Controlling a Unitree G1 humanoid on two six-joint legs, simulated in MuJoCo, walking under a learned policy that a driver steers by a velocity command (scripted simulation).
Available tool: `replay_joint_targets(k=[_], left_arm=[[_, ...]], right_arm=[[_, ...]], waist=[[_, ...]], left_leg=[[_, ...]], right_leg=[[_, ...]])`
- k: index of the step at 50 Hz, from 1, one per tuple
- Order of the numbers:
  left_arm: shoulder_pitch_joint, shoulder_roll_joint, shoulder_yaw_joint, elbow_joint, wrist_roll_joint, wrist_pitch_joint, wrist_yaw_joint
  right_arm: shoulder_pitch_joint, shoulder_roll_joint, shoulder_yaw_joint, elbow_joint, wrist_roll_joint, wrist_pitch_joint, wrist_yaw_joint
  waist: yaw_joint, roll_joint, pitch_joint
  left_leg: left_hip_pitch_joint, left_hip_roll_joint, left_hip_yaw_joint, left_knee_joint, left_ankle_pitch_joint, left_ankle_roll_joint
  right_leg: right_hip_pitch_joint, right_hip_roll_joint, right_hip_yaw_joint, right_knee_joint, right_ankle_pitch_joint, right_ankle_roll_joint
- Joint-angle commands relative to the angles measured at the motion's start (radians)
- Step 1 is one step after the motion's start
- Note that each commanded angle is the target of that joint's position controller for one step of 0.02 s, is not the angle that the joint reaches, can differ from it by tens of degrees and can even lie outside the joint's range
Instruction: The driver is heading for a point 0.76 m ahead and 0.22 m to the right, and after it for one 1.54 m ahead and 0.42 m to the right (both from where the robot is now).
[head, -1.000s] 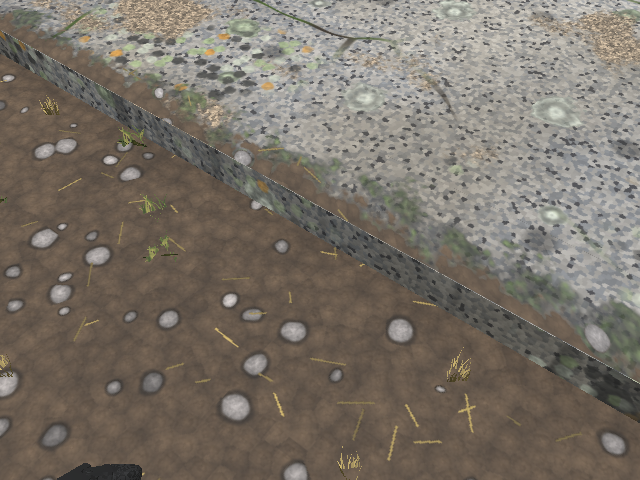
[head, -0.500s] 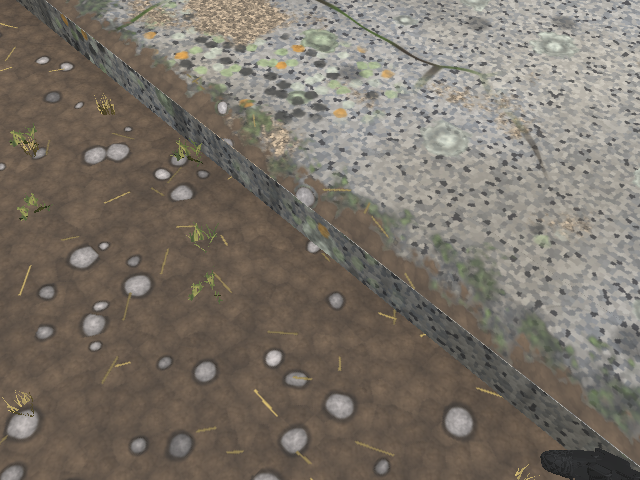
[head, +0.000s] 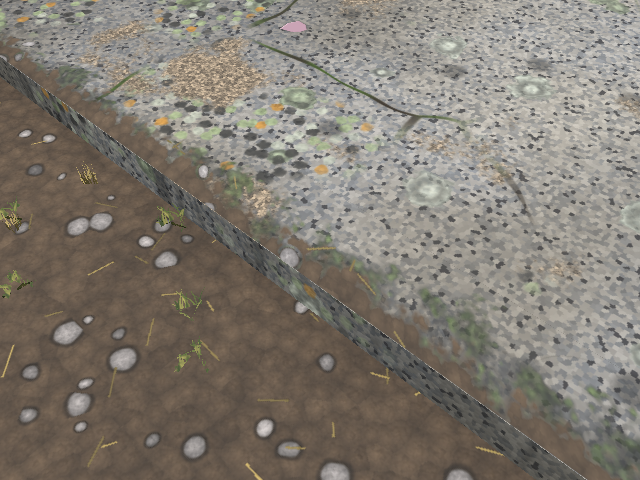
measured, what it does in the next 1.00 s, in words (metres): walks ahead: left foot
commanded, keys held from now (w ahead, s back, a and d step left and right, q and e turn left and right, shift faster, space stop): no key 0.22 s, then w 0.76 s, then w+e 0.02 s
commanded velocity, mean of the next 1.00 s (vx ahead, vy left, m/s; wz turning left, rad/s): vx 0.28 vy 0.00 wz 0.00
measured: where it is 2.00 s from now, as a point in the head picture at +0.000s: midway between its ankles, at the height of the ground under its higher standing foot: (431, 274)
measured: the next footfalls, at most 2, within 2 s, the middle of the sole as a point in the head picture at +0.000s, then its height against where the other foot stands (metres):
left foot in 1.00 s outside the picture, level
right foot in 1.62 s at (463, 323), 0.12 m higher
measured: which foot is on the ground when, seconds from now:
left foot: down 0.00-0.60, up 0.62-0.98, down 1.00-1.00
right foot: down 0.00-1.00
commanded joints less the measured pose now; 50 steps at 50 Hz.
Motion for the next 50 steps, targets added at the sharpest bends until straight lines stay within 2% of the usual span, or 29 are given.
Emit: replay_joint_targets(k=[1,11,13,15,16,18,20,22,23,24,26,27,28,29,30,31,32,33,34,36,38,40,42,44,45,47,48,49,50], left_arm=[[0.014,0.131,0.026,-0.020,-0.003,-0.006,0.005],[0.002,0.121,0.023,0.038,-0.003,0.003,0.006],[0.030,0.117,0.025,0.063,-0.009,0.008,0.008],[0.021,0.128,0.031,0.058,-0.016,0.008,0.011],[0.020,0.126,0.030,0.052,-0.019,0.001,0.013],[0.037,0.118,0.029,0.051,-0.026,-0.026,0.010],[0.034,0.106,0.027,0.044,-0.029,-0.054,0.001],[0.001,0.079,0.022,0.020,-0.028,-0.080,-0.012],[-0.005,0.062,0.017,0.005,-0.031,-0.092,-0.019],[-0.022,0.068,0.017,-0.006,-0.033,-0.102,-0.025],[-0.041,0.073,0.018,-0.016,-0.035,-0.114,-0.039],[-0.005,0.076,0.019,-0.001,-0.040,-0.116,-0.044],[0.109,0.080,0.027,0.049,-0.043,-0.114,-0.046],[0.262,0.126,0.050,0.109,-0.035,-0.105,-0.039],[0.428,0.271,0.093,0.152,-0.031,-0.096,-0.036],[0.418,0.217,0.070,0.142,-0.021,-0.094,-0.041],[0.356,0.135,0.046,0.125,-0.011,-0.095,-0.039],[0.317,0.110,0.039,0.108,-0.007,-0.095,-0.038],[0.293,0.115,0.037,0.102,-0.013,-0.091,-0.041],[0.280,0.080,0.020,0.097,-0.010,-0.079,-0.039],[0.253,0.094,0.018,0.081,-0.006,-0.072,-0.029],[0.229,0.128,0.022,0.069,-0.003,-0.073,-0.013],[0.269,0.155,0.032,0.084,-0.009,-0.080,-0.005],[0.280,0.161,0.040,0.098,-0.022,-0.086,-0.004],[0.274,0.159,0.044,0.100,-0.025,-0.087,-0.005],[0.251,0.176,0.055,0.095,-0.021,-0.081,-0.005],[0.239,0.183,0.060,0.092,-0.015,-0.071,-0.004],[0.226,0.171,0.057,0.085,-0.008,-0.058,-0.003],[0.222,0.146,0.045,0.065,0.002,-0.054,-0.006]], right_arm=[[-0.023,-0.101,-0.022,-0.027,0.004,-0.007,-0.006],[-0.037,-0.115,-0.024,0.052,0.008,0.010,-0.020],[-0.018,-0.112,-0.025,0.078,0.014,0.014,-0.021],[-0.022,-0.126,-0.031,0.080,0.021,0.011,-0.021],[-0.023,-0.128,-0.032,0.079,0.023,0.001,-0.020],[-0.003,-0.122,-0.032,0.085,0.031,-0.029,-0.014],[0.038,-0.129,-0.036,0.097,0.038,-0.057,-0.004],[0.116,-0.161,-0.045,0.118,0.043,-0.076,0.006],[0.147,-0.193,-0.052,0.127,0.044,-0.081,0.009],[0.169,-0.197,-0.053,0.130,0.043,-0.087,0.009],[0.159,-0.192,-0.053,0.122,0.040,-0.095,0.012],[0.119,-0.192,-0.053,0.107,0.046,-0.091,0.013],[0.021,-0.195,-0.052,0.072,0.052,-0.081,0.012],[-0.086,-0.178,-0.046,0.024,0.047,-0.078,0.011],[-0.145,-0.109,-0.029,-0.032,0.029,-0.094,0.011],[-0.109,-0.107,-0.029,-0.024,0.020,-0.109,0.011],[-0.071,-0.121,-0.034,-0.004,0.036,-0.117,0.022],[-0.056,-0.107,-0.031,0.008,0.052,-0.118,0.032],[-0.072,-0.098,-0.032,0.004,0.052,-0.119,0.034],[-0.104,-0.078,-0.034,-0.009,0.040,-0.111,0.039],[-0.148,-0.039,-0.021,-0.032,0.030,-0.100,0.048],[-0.258,-0.013,-0.006,-0.077,0.027,-0.095,0.046],[-0.328,-0.024,-0.002,-0.108,0.031,-0.093,0.046],[-0.353,-0.055,-0.006,-0.133,0.038,-0.093,0.049],[-0.355,-0.072,-0.011,-0.142,0.039,-0.095,0.051],[-0.294,-0.119,-0.032,-0.138,0.036,-0.100,0.052],[-0.209,-0.146,-0.047,-0.116,0.036,-0.097,0.047],[-0.055,-0.177,-0.068,-0.068,0.037,-0.092,0.040],[0.118,-0.214,-0.084,-0.027,0.028,-0.086,0.029]], waist=[[0.006,-0.010,-0.063],[0.001,-0.002,-0.045],[0.002,-0.008,-0.049],[-0.003,-0.017,0.037],[-0.002,-0.011,0.083],[-0.004,0.000,0.119],[-0.018,0.023,0.112],[-0.041,0.099,0.088],[-0.037,0.166,0.075],[-0.041,0.173,0.068],[-0.025,0.160,0.045],[0.005,0.150,0.028],[0.076,0.130,0.009],[0.149,0.045,-0.016],[0.193,-0.269,-0.060],[0.157,-0.282,-0.061],[0.110,-0.158,-0.003],[0.085,-0.117,0.014],[0.071,-0.081,0.047],[0.052,-0.086,0.056],[0.040,-0.089,0.068],[0.050,-0.085,0.107],[0.062,-0.100,0.120],[0.046,-0.110,0.125],[0.031,-0.108,0.114],[-0.022,-0.124,0.032],[-0.069,-0.142,-0.036],[-0.142,-0.137,-0.122],[-0.206,-0.100,-0.230]], left_leg=[[0.087,0.046,-0.045,-0.046,0.247,0.027],[0.114,0.051,-0.044,-0.056,0.261,0.024],[0.102,0.019,-0.014,-0.048,-0.012,0.032],[0.003,0.017,-0.029,-0.052,-0.352,0.056],[-0.040,0.029,-0.052,-0.060,-0.424,0.070],[-0.061,0.057,-0.098,-0.065,-0.452,0.096],[-0.019,0.091,-0.164,-0.076,-0.437,0.129],[0.092,0.178,-0.329,-0.150,-0.424,0.194],[0.146,0.261,-0.465,-0.196,-0.386,0.246],[0.183,0.310,-0.539,-0.204,-0.295,0.275],[0.228,0.338,-0.519,-0.172,-0.054,0.267],[0.192,0.327,-0.456,-0.155,0.032,0.239],[0.051,0.271,-0.335,-0.117,0.103,0.188],[-0.162,0.166,-0.183,0.034,0.212,0.114],[-0.399,-0.013,0.032,0.420,0.117,0.012],[-0.565,-0.035,-0.036,0.591,-0.276,0.002],[-0.640,0.022,-0.091,0.691,-0.276,0.026],[-0.666,0.050,-0.081,0.710,-0.206,0.043],[-0.702,0.080,-0.050,0.677,-0.141,0.051],[-0.634,0.109,-0.011,0.593,-0.043,0.044],[-0.529,0.089,0.037,0.457,0.060,0.016],[-0.407,0.055,0.070,0.255,0.173,-0.004],[-0.327,0.032,0.085,0.132,0.252,0.000],[-0.308,0.034,0.054,0.054,0.290,0.026],[-0.298,0.032,0.043,0.026,0.290,0.043],[-0.199,-0.001,0.048,0.019,0.249,0.080],[-0.102,-0.025,0.060,0.033,0.211,0.100],[0.075,-0.043,0.075,0.021,0.208,0.129],[0.386,0.077,-0.056,0.057,0.210,0.176]], right_leg=[[-0.009,-0.031,0.028,-0.086,0.240,-0.025],[0.006,-0.013,0.009,-0.107,0.245,-0.023],[-0.001,0.012,-0.013,-0.110,-0.006,-0.038],[-0.081,0.006,0.012,-0.112,-0.295,-0.076],[-0.113,-0.003,0.031,-0.112,-0.362,-0.090],[-0.144,-0.019,0.057,-0.089,-0.378,-0.109],[-0.180,-0.013,0.053,-0.029,-0.320,-0.116],[-0.267,0.028,-0.006,0.102,-0.210,-0.105],[-0.314,0.043,-0.037,0.180,-0.151,-0.102],[-0.348,0.039,-0.031,0.218,-0.141,-0.107],[-0.362,0.026,-0.015,0.200,-0.220,-0.122],[-0.278,0.021,-0.021,0.106,-0.172,-0.129],[-0.046,0.030,-0.037,-0.055,-0.038,-0.138],[0.240,-0.005,0.064,-0.151,0.030,-0.155],[0.464,-0.209,0.427,-0.264,0.104,-0.239],[0.532,-0.330,0.610,-0.271,0.296,-0.304],[0.528,-0.323,0.500,-0.230,0.391,-0.293],[0.516,-0.282,0.386,-0.226,0.455,-0.263],[0.499,-0.259,0.305,-0.240,0.511,-0.235],[0.406,-0.215,0.202,-0.286,0.575,-0.195],[0.276,-0.170,0.126,-0.347,0.552,-0.196],[0.143,-0.131,0.068,-0.406,0.504,-0.190],[0.118,-0.143,0.059,-0.455,0.479,-0.192],[0.173,-0.173,0.054,-0.456,0.493,-0.182],[0.216,-0.187,0.048,-0.433,0.552,-0.173],[0.305,-0.205,0.035,-0.322,0.837,-0.150],[0.336,-0.204,0.024,-0.211,1.004,-0.138],[0.307,-0.175,0.002,-0.025,1.092,-0.118],[0.090,-0.147,0.021,0.229,0.896,-0.101]])
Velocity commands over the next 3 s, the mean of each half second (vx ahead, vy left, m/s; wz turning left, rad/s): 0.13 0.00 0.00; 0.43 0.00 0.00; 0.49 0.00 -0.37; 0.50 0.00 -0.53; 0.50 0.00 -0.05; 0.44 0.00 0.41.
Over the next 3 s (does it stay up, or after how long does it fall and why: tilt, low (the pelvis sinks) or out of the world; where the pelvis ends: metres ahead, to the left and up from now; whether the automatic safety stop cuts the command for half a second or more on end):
stays up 1.37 -0.52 0.13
